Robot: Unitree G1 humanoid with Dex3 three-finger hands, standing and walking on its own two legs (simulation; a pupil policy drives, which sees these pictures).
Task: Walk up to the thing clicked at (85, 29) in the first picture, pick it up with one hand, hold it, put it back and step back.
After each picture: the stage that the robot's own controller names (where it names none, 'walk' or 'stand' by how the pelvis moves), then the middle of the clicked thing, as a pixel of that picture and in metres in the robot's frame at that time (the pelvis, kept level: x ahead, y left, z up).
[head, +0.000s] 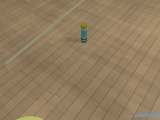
stand; (84, 33) +1.42 +0.03 -0.66
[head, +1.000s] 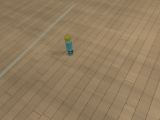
walk; (69, 45) +1.29 +0.28 -0.64
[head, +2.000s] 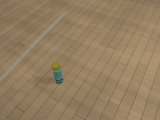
walk; (57, 73) +0.84 +0.30 -0.64
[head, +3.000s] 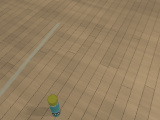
walk; (54, 106) +0.53 +0.22 -0.64
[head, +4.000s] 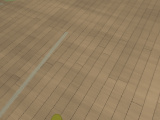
stand; out of the picture +0.41 +0.22 -0.65
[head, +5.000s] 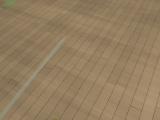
stand; out of the picture +0.40 +0.22 -0.65
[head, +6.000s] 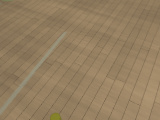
stand; out of the picture +0.43 +0.22 -0.66
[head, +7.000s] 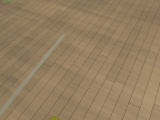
stand; out of the picture +0.41 +0.23 -0.66
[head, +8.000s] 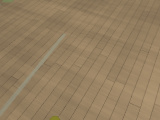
stand; out of the picture +0.41 +0.22 -0.66
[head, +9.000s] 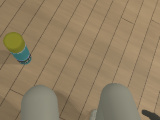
go down; (20, 51) +0.48 +0.26 -0.31
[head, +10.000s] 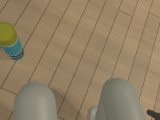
go down; (11, 44) +0.48 +0.27 -0.26
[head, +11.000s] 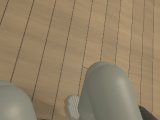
close in; out of the picture +0.46 +0.32 -0.17
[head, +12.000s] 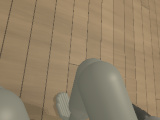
close; out of the picture +0.45 +0.34 -0.16
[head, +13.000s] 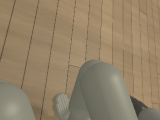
lift; out of the picture +0.42 +0.34 -0.16
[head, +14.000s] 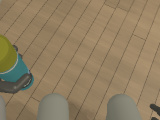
lift; (12, 69) +0.35 +0.23 +0.01
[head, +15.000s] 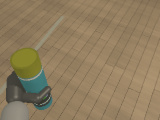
hold; (35, 83) +0.33 +0.18 +0.03
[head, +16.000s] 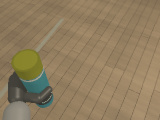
hold; (36, 83) +0.33 +0.17 +0.04
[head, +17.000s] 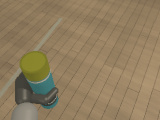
crouch; (42, 84) +0.33 +0.15 +0.03
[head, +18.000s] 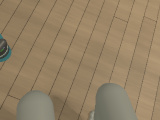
crouch; out of the picture +0.47 +0.27 -0.05
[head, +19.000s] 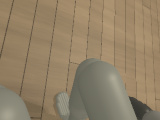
lower; out of the picture +0.44 +0.34 -0.17
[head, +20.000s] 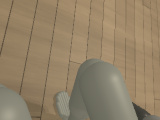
lower; out of the picture +0.44 +0.35 -0.16
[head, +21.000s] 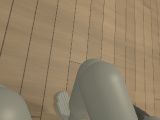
lower; out of the picture +0.44 +0.35 -0.17
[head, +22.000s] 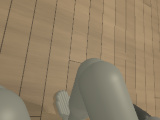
lower; out of the picture +0.45 +0.35 -0.16
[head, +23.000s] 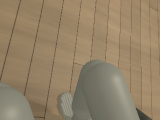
loosen; out of the picture +0.45 +0.33 -0.16
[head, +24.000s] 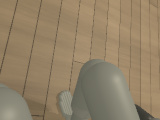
rise; out of the picture +0.44 +0.33 -0.17
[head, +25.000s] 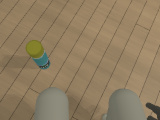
walk; (39, 56) +0.49 +0.24 -0.33
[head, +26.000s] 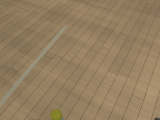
stand; out of the picture +0.42 +0.20 -0.59
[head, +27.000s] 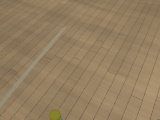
stand; out of the picture +0.43 +0.21 -0.60
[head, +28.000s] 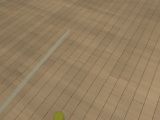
stand; out of the picture +0.43 +0.20 -0.63
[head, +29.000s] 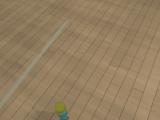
walk; (62, 112) +0.45 +0.19 -0.65
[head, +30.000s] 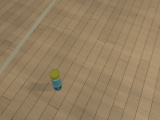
walk; (56, 80) +0.63 +0.21 -0.64
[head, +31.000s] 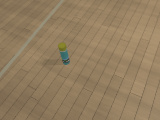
walk; (64, 54) +0.97 +0.28 -0.63
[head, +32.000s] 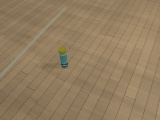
stand; (63, 58) +1.07 +0.24 -0.65
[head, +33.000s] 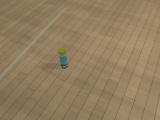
stand; (63, 58) +1.07 +0.24 -0.66
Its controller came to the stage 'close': yes
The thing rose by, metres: 0.68
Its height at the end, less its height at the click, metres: +0.00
